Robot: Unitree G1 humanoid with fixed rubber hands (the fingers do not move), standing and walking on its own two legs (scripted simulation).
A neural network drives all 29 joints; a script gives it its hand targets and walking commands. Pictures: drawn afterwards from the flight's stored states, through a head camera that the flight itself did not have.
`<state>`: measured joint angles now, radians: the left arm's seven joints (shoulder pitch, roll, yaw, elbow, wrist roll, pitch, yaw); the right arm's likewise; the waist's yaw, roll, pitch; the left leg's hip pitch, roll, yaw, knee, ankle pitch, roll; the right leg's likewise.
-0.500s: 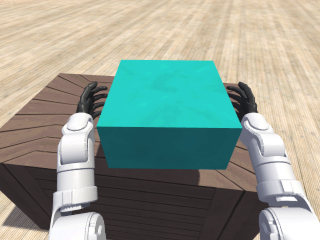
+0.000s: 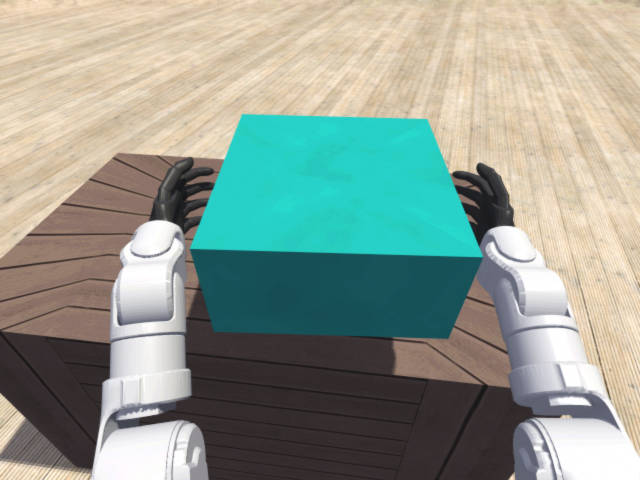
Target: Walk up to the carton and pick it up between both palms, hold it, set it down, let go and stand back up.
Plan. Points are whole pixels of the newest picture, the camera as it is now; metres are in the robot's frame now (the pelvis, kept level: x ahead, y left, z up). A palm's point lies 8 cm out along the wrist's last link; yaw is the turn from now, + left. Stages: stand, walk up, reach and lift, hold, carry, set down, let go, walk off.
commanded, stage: set down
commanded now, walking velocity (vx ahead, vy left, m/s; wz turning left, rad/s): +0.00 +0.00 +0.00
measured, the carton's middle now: (332, 213) +0.43 -0.01 +0.15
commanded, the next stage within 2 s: none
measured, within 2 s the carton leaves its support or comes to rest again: neither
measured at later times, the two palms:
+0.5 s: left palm (179, 235) +0.39 +0.19 +0.15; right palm (465, 242) +0.37 -0.19 +0.14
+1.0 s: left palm (187, 226) +0.41 +0.19 +0.15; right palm (467, 243) +0.38 -0.20 +0.13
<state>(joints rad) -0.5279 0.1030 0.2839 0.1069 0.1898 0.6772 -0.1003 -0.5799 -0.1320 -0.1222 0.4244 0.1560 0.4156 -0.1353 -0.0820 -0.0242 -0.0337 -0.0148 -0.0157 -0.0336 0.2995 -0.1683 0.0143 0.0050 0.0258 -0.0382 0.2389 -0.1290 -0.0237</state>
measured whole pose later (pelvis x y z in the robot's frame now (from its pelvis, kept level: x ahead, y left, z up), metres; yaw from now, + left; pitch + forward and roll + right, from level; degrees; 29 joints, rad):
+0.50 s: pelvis +0.03 +0.00 +0.00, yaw +1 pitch -5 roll -1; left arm -0.49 0.12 0.24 0.22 0.20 0.39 -0.11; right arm -0.49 -0.08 -0.16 0.54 0.07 0.01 -0.12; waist -0.06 -0.06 0.05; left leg -0.01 -0.02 -0.03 0.31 -0.21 0.02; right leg 0.03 0.02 -0.06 0.22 -0.16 -0.02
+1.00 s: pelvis +0.02 +0.01 +0.00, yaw +0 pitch -5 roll -1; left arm -0.63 0.11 0.31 0.45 0.23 0.33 -0.13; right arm -0.58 -0.06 -0.25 0.66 -0.02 0.01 -0.11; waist -0.06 -0.04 0.04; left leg -0.02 -0.02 0.00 0.28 -0.18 0.03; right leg 0.00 0.01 -0.05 0.23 -0.15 -0.01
